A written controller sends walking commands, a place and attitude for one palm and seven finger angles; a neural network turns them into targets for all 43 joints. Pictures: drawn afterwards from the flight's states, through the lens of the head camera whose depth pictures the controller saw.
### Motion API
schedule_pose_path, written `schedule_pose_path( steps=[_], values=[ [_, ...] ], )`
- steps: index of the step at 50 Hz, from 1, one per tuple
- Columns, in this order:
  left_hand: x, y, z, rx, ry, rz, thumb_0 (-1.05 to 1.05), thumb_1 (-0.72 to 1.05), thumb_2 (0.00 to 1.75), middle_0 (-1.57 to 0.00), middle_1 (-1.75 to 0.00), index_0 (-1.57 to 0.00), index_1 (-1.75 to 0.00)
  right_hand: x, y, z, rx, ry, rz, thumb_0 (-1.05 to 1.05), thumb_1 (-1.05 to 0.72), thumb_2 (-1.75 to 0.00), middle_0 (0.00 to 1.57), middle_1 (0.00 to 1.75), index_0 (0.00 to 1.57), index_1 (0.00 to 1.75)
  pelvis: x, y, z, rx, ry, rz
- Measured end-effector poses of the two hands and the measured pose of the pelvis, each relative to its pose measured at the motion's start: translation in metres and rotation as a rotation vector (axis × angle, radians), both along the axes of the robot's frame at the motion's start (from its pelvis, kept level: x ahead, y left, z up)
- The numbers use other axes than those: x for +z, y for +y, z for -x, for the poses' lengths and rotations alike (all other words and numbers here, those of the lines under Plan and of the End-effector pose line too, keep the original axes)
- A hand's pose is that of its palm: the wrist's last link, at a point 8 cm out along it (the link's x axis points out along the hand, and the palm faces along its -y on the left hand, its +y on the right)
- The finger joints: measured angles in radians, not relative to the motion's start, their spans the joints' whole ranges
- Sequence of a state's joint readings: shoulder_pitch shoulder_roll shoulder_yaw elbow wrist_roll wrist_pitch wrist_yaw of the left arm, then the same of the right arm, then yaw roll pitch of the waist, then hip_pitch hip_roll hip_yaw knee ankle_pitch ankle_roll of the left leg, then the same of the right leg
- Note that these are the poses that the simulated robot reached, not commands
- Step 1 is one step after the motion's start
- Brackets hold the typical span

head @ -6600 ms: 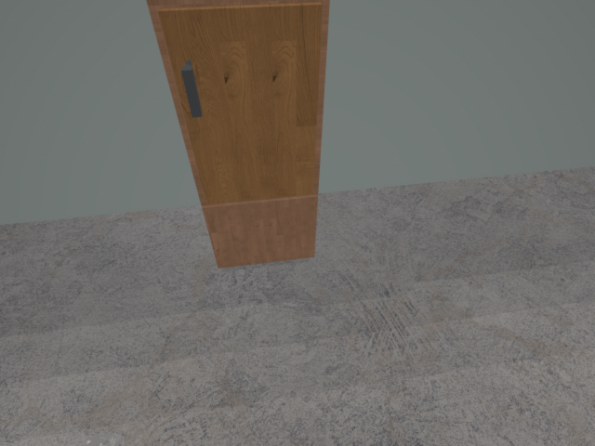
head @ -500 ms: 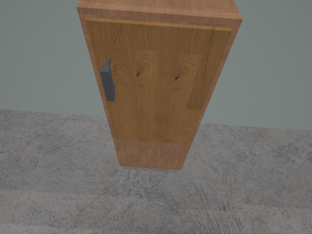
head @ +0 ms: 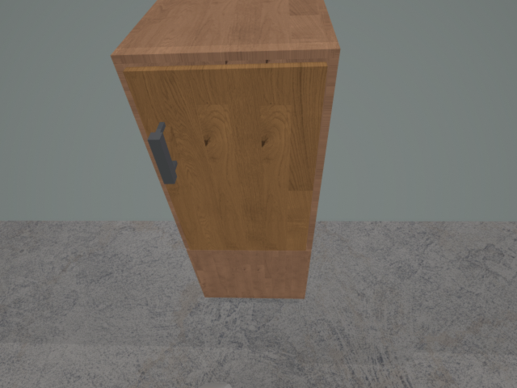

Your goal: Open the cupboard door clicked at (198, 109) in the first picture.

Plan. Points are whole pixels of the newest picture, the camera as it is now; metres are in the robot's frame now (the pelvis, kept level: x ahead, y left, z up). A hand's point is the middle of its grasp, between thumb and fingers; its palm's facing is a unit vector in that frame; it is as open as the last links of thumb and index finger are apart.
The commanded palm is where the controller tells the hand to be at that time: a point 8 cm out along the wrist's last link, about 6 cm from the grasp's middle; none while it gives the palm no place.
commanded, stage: come to a stop and stand still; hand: left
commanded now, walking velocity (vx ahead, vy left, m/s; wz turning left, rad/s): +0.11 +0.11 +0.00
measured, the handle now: (165, 153) +0.55 +0.23 +0.06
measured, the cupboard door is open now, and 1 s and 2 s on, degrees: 0 0 0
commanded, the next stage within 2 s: look again from close up in 1.32 s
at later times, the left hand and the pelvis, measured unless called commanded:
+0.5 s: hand out of the picture +0.00 +0.21 -0.16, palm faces +0.01 -0.98 -0.20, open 7.4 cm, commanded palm none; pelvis -0.02 +0.03 +0.00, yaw -1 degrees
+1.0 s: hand out of the picture -0.01 +0.19 -0.17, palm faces +0.04 -0.99 -0.14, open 7.4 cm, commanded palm none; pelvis +0.01 +0.04 +0.01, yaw +0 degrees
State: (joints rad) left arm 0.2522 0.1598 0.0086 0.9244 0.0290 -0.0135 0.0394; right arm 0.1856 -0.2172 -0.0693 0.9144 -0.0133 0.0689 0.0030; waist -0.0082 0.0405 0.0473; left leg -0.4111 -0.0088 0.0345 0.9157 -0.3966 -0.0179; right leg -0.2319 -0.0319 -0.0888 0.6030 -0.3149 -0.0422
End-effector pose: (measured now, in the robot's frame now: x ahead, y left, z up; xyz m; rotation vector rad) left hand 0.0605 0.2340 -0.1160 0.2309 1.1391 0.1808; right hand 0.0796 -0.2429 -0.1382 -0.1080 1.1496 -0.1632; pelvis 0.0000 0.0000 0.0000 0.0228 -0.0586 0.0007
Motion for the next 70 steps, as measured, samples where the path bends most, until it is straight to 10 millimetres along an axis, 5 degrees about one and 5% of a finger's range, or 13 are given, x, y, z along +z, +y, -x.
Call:
schedule_pose_path(
  steps=[9,15,20,25,35,55,70],
  values=[
    [-0.012,0.031,0.044,0.071,0.043,0.032,0.00,0.90,0.89,-0.20,-0.30,-0.20,-0.30,0.013,0.016,0.035,0.053,0.022,0.039,0.01,-0.91,-0.90,0.20,0.30,0.20,0.30,0.001,0.018,0.016,0.027,0.011,0.013],
    [-0.016,0.052,0.062,0.063,0.119,0.037,0.01,0.91,0.90,-0.20,-0.30,-0.20,-0.30,0.007,0.035,0.091,0.009,0.116,0.049,0.01,-0.91,-0.90,0.20,0.30,0.20,0.30,0.001,0.034,0.020,0.016,0.024,0.025],
    [-0.010,0.045,0.066,0.048,0.136,0.062,0.01,0.91,0.90,-0.19,-0.30,-0.20,-0.30,0.005,0.052,0.127,-0.012,0.217,0.008,0.01,-0.91,-0.90,0.20,0.30,0.20,0.30,0.008,0.037,0.019,0.005,0.032,0.017],
    [-0.016,0.023,0.063,0.019,0.148,0.078,0.00,0.91,0.90,-0.19,-0.30,-0.20,-0.30,-0.006,0.058,0.141,-0.041,0.257,-0.033,0.01,-0.91,-0.90,0.20,0.30,0.20,0.30,0.003,0.029,0.018,-0.010,0.036,-0.002],
    [-0.028,0.004,0.071,0.048,0.196,0.130,0.02,0.94,0.90,-0.20,-0.30,-0.20,-0.30,-0.002,0.066,0.124,-0.039,0.257,-0.033,0.01,-0.91,-0.90,0.20,0.30,0.20,0.30,0.005,0.027,0.007,-0.001,0.024,0.032],
    [-0.024,0.003,0.068,0.071,0.266,0.147,0.00,0.91,0.90,-0.20,-0.30,-0.20,-0.30,0.002,0.070,0.073,-0.013,0.235,-0.007,0.01,-0.92,-0.90,0.20,0.30,0.20,0.30,0.009,0.038,-0.019,-0.005,0.034,0.024],
    [-0.022,0.015,0.051,0.057,0.247,0.123,0.01,0.91,0.90,-0.20,-0.30,-0.20,-0.30,0.001,0.078,0.072,-0.015,0.248,-0.020,0.01,-0.92,-0.90,0.20,0.30,0.20,0.30,0.011,0.042,-0.025,-0.009,0.027,0.021]
  ],
)
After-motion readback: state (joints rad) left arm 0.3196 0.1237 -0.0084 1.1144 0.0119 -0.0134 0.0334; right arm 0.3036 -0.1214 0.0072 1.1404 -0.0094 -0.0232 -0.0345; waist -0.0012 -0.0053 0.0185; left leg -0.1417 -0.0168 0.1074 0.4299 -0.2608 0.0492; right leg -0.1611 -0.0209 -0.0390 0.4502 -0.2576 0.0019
